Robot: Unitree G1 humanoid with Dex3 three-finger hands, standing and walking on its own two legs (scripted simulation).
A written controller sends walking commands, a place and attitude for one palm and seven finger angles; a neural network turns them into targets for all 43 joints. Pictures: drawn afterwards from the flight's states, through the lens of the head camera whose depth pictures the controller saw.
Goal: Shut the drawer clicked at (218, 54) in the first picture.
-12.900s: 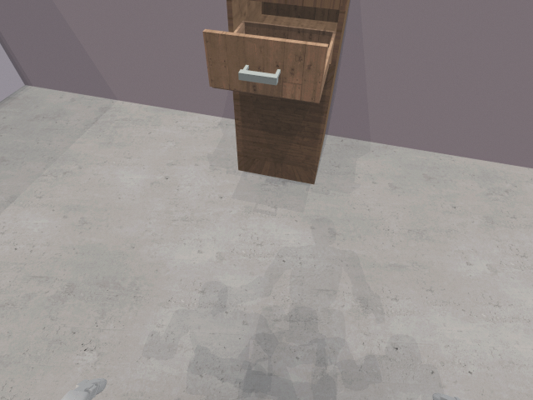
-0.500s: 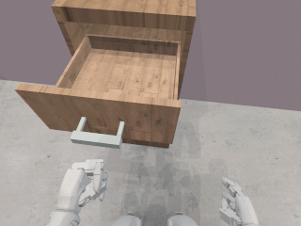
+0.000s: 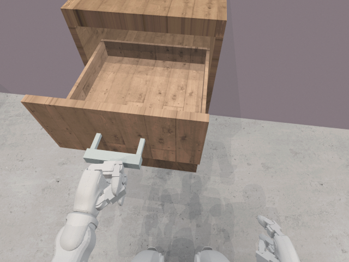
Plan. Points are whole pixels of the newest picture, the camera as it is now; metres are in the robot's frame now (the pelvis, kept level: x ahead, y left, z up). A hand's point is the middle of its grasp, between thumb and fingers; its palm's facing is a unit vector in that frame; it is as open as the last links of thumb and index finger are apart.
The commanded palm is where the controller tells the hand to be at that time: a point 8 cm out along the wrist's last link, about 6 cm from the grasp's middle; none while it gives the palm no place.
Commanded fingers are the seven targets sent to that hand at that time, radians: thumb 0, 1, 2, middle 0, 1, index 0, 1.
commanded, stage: push the drawer shut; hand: left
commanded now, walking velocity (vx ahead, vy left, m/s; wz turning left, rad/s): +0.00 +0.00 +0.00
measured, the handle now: (116, 149) +0.35 +0.14 +0.06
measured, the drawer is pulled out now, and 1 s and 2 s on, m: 0.28 0.15 0.03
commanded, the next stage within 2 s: none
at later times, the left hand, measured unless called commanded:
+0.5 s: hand (131, 162) +0.32 +0.11 +0.05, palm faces -0.15 -0.99 -0.05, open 3.0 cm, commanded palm +0.32 +0.16 +0.06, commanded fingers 0.00 0.90 0.90 -1.40 -1.60 -1.40 -1.60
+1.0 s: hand (139, 134) +0.40 +0.10 +0.05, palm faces -0.12 -0.99 -0.05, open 2.9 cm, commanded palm +0.38 +0.15 +0.06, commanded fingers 0.00 0.90 0.90 -1.40 -1.60 -1.40 -1.60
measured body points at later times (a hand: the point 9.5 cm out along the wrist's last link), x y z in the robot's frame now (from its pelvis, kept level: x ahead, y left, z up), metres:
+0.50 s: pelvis -0.01 +0.01 +0.01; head +0.07 +0.01 +0.45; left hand +0.32 +0.16 +0.06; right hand +0.14 -0.23 -0.09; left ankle -0.01 +0.08 -0.66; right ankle +0.01 -0.08 -0.66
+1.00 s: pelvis +0.00 +0.01 +0.01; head +0.08 +0.01 +0.45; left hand +0.40 +0.15 +0.06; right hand +0.08 -0.24 -0.11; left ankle -0.01 +0.08 -0.66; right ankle +0.01 -0.08 -0.66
